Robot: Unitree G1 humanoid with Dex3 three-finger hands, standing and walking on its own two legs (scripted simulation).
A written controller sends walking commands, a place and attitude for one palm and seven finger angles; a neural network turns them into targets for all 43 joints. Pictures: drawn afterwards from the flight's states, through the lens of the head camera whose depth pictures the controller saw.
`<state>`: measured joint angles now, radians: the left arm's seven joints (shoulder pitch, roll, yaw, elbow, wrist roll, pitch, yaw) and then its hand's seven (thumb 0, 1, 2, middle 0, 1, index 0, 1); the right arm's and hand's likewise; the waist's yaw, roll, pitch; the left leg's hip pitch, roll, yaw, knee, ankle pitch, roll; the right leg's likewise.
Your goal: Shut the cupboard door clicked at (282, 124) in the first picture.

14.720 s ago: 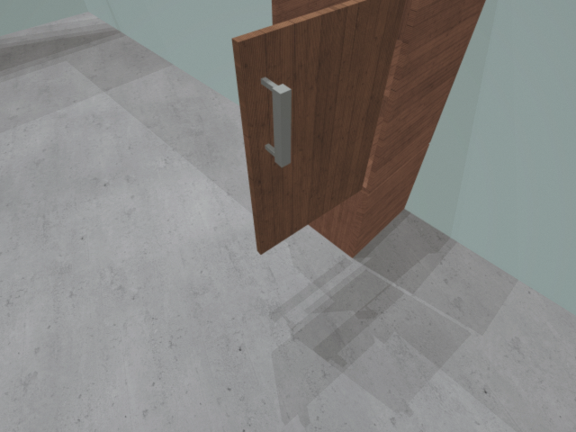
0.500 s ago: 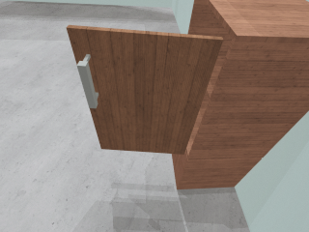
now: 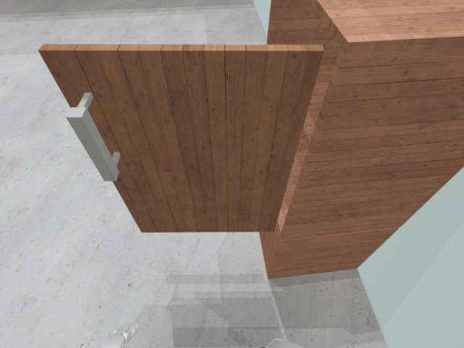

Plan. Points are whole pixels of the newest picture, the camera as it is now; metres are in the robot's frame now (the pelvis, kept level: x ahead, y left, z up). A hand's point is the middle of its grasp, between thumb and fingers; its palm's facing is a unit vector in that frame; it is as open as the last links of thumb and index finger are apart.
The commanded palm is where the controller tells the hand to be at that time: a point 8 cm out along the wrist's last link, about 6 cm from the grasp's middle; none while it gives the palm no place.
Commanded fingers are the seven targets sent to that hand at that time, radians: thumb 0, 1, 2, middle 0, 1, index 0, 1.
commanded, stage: come to a stop and stand still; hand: left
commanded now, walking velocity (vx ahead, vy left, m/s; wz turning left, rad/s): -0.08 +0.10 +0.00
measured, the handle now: (100, 139) +0.44 +0.25 +0.11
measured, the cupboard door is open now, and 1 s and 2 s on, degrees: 84 84 84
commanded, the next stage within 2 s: look again from close up in 1.42 s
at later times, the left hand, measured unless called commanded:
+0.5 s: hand out of the picture -0.03 +0.26 -0.15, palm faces +0.05 -0.95 -0.32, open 7.4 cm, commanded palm none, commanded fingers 0.00 0.90 0.90 -0.20 -0.30 -0.20 -0.30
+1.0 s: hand out of the picture +0.10 +0.21 -0.15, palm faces -0.02 -0.97 -0.25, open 7.3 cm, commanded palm none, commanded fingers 0.00 0.90 0.90 -0.20 -0.30 -0.20 -0.30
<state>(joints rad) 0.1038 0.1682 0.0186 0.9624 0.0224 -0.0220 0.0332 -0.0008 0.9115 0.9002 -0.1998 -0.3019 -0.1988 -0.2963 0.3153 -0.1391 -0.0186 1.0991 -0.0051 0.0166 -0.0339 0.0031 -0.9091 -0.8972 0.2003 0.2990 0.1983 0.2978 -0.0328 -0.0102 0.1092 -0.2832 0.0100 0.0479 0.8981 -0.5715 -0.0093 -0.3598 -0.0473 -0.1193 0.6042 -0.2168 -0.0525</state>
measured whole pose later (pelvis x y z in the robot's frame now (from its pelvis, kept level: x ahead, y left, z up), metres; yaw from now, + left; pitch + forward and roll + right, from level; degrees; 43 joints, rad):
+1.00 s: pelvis +0.03 +0.03 +0.01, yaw +0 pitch -1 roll +1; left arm 0.17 0.17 -0.01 1.06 0.01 -0.01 0.02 0.00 0.92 0.90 -0.20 -0.30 -0.20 -0.30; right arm 0.28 -0.19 0.01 1.08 -0.02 -0.02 -0.03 0.00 -0.91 -0.90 0.20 0.30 0.20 0.30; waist -0.02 0.03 0.05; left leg -0.11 -0.02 0.08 0.40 -0.28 0.02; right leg -0.26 0.02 0.07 0.49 -0.21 -0.01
